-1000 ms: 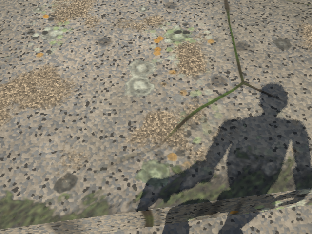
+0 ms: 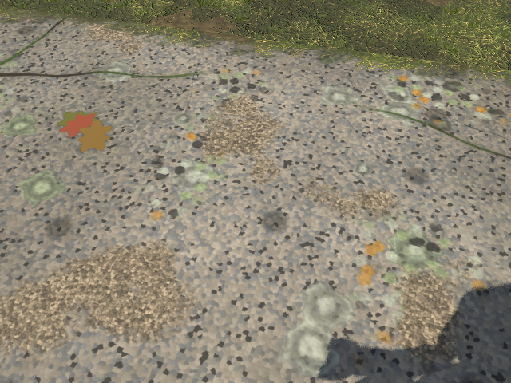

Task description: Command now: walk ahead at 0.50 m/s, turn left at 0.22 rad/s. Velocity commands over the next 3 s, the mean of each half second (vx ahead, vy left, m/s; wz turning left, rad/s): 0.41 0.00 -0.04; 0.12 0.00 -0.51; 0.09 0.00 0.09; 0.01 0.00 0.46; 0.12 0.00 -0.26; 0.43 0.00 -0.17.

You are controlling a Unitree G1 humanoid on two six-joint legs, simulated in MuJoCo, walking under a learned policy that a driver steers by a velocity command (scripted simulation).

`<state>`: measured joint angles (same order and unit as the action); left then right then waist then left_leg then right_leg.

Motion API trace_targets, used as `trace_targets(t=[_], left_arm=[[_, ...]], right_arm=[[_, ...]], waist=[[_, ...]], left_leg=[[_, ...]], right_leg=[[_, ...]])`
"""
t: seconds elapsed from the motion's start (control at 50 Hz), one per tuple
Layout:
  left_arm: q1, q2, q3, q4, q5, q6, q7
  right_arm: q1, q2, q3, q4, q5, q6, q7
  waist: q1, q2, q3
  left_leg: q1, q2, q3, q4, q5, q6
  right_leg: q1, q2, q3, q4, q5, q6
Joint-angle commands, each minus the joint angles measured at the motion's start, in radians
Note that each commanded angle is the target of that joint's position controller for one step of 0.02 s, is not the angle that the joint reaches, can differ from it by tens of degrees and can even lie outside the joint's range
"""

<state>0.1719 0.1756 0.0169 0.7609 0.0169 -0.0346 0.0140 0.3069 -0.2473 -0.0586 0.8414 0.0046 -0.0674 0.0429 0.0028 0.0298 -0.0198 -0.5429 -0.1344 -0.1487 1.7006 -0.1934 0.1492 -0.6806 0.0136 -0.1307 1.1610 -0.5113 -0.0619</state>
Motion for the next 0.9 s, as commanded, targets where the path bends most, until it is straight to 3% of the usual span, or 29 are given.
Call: trace_targets(t=[0.02,0.04,0.08,0.1,0.14,0.18,0.22,0.24,0.26,0.3,0.34,0.36,0.38,0.4,0.42,0.44,0.46,0.48,0.5,0.54,0.58,0.66,0.74,0.78,0.82,0.84,0.86,0.88,0.9], left_arm=[[0.050,-0.136,-0.037,0.090,0.007,-0.074,-0.038],[0.051,-0.099,-0.028,0.114,-0.012,-0.081,-0.053],[0.008,-0.042,-0.019,0.119,-0.016,-0.079,-0.059],[0.023,-0.018,-0.012,0.124,-0.019,-0.081,-0.051],[0.108,0.048,-0.007,0.138,-0.018,-0.097,-0.024],[0.199,0.105,0.008,0.163,-0.039,-0.102,-0.005],[0.297,0.123,0.015,0.179,-0.046,-0.093,0.003],[0.321,0.129,0.018,0.178,-0.043,-0.088,0.001],[0.330,0.142,0.021,0.174,-0.043,-0.081,0.002],[0.326,0.173,0.033,0.166,-0.040,-0.061,-0.001],[0.318,0.204,0.047,0.166,-0.038,-0.042,-0.003],[0.296,0.208,0.051,0.159,-0.041,-0.036,-0.004],[0.274,0.210,0.053,0.143,-0.040,-0.037,-0.004],[0.221,0.182,0.045,0.087,-0.021,-0.047,-0.004],[0.346,0.045,0.008,0.070,0.000,-0.057,-0.010],[0.378,0.117,0.016,0.078,-0.021,-0.058,-0.010],[0.274,0.197,0.050,0.058,-0.051,-0.048,-0.006],[0.201,0.194,0.055,0.036,-0.056,-0.038,0.005],[0.184,0.183,0.059,0.031,-0.046,-0.022,0.014],[0.221,0.139,0.061,0.024,-0.044,0.016,0.025],[0.201,0.117,0.061,-0.008,-0.042,0.038,0.031],[0.113,0.134,0.061,-0.063,-0.033,0.049,0.010],[0.016,0.176,0.071,-0.120,-0.034,0.062,-0.016],[-0.012,0.184,0.075,-0.148,-0.032,0.066,-0.027],[0.014,0.187,0.084,-0.149,-0.025,0.062,-0.034],[0.057,0.224,0.100,-0.143,-0.018,0.058,-0.027],[0.117,0.342,0.133,-0.149,-0.016,0.055,-0.010],[0.143,0.378,0.135,-0.171,-0.017,0.045,-0.005],[0.193,0.329,0.125,-0.166,-0.021,0.023,-0.014]], right_arm=[[0.012,0.073,0.062,-0.142,0.015,0.006,0.005],[0.018,0.092,0.077,-0.161,0.009,0.004,-0.002],[-0.011,0.052,0.082,-0.182,0.027,0.012,-0.013],[-0.089,0.029,0.082,-0.214,0.013,0.014,-0.017],[-0.179,-0.012,0.069,-0.243,-0.014,0.006,-0.016],[-0.260,0.001,0.071,-0.254,-0.002,0.002,-0.004],[-0.390,0.026,0.077,-0.278,0.024,-0.005,0.007],[-0.422,0.029,0.074,-0.284,0.029,-0.008,0.013],[-0.434,0.029,0.072,-0.287,0.034,-0.011,0.016],[-0.464,0.009,0.061,-0.292,0.027,-0.022,0.023],[-0.407,-0.046,0.036,-0.277,0.013,-0.036,0.021],[-0.326,-0.078,0.019,-0.250,0.002,-0.043,0.018],[-0.218,-0.118,0.002,-0.216,-0.015,-0.049,0.008],[-0.063,-0.189,-0.018,-0.187,-0.046,-0.050,-0.010],[-0.013,-0.238,-0.022,-0.194,-0.082,-0.032,-0.028],[-0.003,-0.175,-0.014,-0.228,-0.059,-0.014,-0.032],[-0.065,-0.120,-0.005,-0.236,-0.043,0.001,-0.043],[-0.114,-0.090,0.002,-0.223,-0.025,0.004,-0.053],[-0.143,-0.073,0.007,-0.216,-0.017,0.003,-0.057],[-0.210,-0.063,0.006,-0.203,-0.031,-0.002,-0.057],[-0.242,-0.086,-0.004,-0.189,-0.036,-0.003,-0.058],[-0.258,-0.138,-0.027,-0.176,-0.029,0.005,-0.073],[-0.221,-0.175,-0.043,-0.157,-0.011,0.026,-0.073],[-0.204,-0.188,-0.050,-0.148,0.003,0.037,-0.072],[-0.182,-0.173,-0.050,-0.135,0.021,0.045,-0.074],[-0.119,-0.146,-0.045,-0.106,0.016,0.047,-0.073],[-0.085,-0.100,-0.035,-0.117,-0.018,0.047,-0.067],[-0.160,-0.088,-0.027,-0.190,-0.033,0.042,-0.068],[-0.255,-0.127,-0.040,-0.206,-0.014,0.034,-0.061]], waist=[[-0.077,0.002,0.057],[-0.104,0.001,0.059],[-0.133,-0.007,0.105],[-0.111,0.001,0.117],[-0.059,-0.049,0.025],[-0.002,-0.053,-0.023],[0.071,-0.046,0.019],[0.086,-0.068,0.044],[0.088,-0.092,0.059],[0.086,-0.129,0.091],[0.046,-0.184,0.057],[-0.003,-0.192,0.017],[-0.049,-0.196,-0.051],[-0.111,-0.144,-0.193],[-0.059,0.162,-0.388],[-0.093,0.182,-0.585],[-0.088,0.112,-0.453],[-0.062,0.082,-0.313],[-0.032,0.053,-0.223],[0.034,0.073,-0.130],[0.054,0.090,-0.073],[0.042,0.076,-0.075],[0.008,0.074,-0.054],[0.003,0.074,-0.044],[0.017,0.055,-0.050],[0.020,-0.005,-0.056],[0.002,-0.259,-0.082],[0.032,-0.392,-0.110],[0.100,-0.245,-0.147]], left_leg=[[-0.337,0.068,-0.082,0.326,-0.046,0.043],[-0.365,0.084,-0.090,0.270,0.020,0.037],[-0.352,0.108,-0.058,-0.048,0.024,0.006],[-0.324,0.117,-0.013,-0.235,0.074,-0.018],[-0.241,0.142,0.087,-0.455,0.209,-0.068],[-0.199,0.177,0.166,-0.687,0.277,-0.086],[-0.213,0.180,0.195,-0.902,0.266,-0.093],[-0.211,0.180,0.190,-0.982,0.251,-0.101],[-0.199,0.181,0.177,-1.052,0.242,-0.108],[-0.132,0.150,0.180,-1.162,0.218,-0.113],[0.002,0.109,0.174,-1.242,0.198,-0.094],[0.125,0.086,0.184,-1.306,0.242,-0.069],[0.312,0.110,0.167,-1.323,0.349,-0.042],[0.636,0.257,0.062,-1.182,0.699,0.012],[1.045,0.595,-0.254,-1.084,1.176,0.185],[1.030,0.638,-0.372,-1.158,0.993,0.244],[0.886,0.569,-0.247,-1.204,0.845,0.200],[0.744,0.512,-0.146,-1.246,0.730,0.160],[0.595,0.477,-0.087,-1.302,0.630,0.138],[0.358,0.446,0.012,-1.405,0.468,0.116],[0.237,0.438,0.082,-1.461,0.398,0.118],[0.217,0.428,0.184,-1.476,0.296,0.107],[0.286,0.460,0.204,-1.441,0.202,0.087],[0.337,0.476,0.204,-1.389,0.181,0.061],[0.342,0.442,0.241,-1.283,0.129,-0.005],[0.305,0.399,0.277,-1.174,0.071,-0.062],[0.117,0.287,0.374,-0.880,-0.222,-0.151],[-0.198,0.138,0.292,-0.629,-0.513,-0.205],[-0.267,0.150,0.134,-0.519,-0.455,-0.190]], right_leg=[[0.158,-0.237,0.592,-0.737,0.033,-0.122],[0.171,-0.223,0.483,-0.745,0.170,-0.111],[0.128,-0.171,0.275,-0.824,0.290,-0.106],[0.131,-0.131,0.188,-0.869,0.325,-0.100],[0.266,-0.133,0.151,-0.970,0.463,-0.131],[0.446,-0.131,0.119,-1.014,0.523,-0.119],[0.593,-0.176,0.145,-1.049,0.550,-0.107],[0.649,-0.197,0.163,-1.046,0.563,-0.106],[0.691,-0.215,0.175,-1.040,0.565,-0.109],[0.729,-0.233,0.189,-0.985,0.701,-0.109],[0.771,-0.229,0.206,-0.867,0.947,-0.083],[0.761,-0.207,0.200,-0.770,1.046,-0.057],[0.692,-0.167,0.186,-0.642,1.033,-0.021],[0.464,-0.113,0.169,-0.411,0.792,0.015],[0.069,0.027,0.138,-0.024,-0.022,0.083],[0.056,0.009,0.272,0.165,-0.173,0.100],[0.006,-0.040,0.260,0.203,-0.122,0.106],[-0.035,-0.069,0.220,0.179,-0.052,0.119],[-0.012,-0.090,0.211,0.161,0.006,0.130],[0.105,-0.111,0.186,0.117,0.044,0.138],[0.133,-0.114,0.167,0.036,0.075,0.143],[0.205,-0.130,0.149,-0.190,0.270,0.118],[0.230,-0.114,0.115,-0.332,0.279,0.093],[0.246,-0.099,0.092,-0.423,0.253,0.070],[0.347,-0.055,0.058,-0.592,0.334,0.031],[0.437,-0.048,0.094,-0.675,0.462,0.001],[0.586,-0.247,0.372,-0.730,0.734,-0.083],[0.699,-0.398,0.668,-0.787,0.540,-0.292],[0.703,-0.374,0.721,-0.852,0.284,-0.307]])
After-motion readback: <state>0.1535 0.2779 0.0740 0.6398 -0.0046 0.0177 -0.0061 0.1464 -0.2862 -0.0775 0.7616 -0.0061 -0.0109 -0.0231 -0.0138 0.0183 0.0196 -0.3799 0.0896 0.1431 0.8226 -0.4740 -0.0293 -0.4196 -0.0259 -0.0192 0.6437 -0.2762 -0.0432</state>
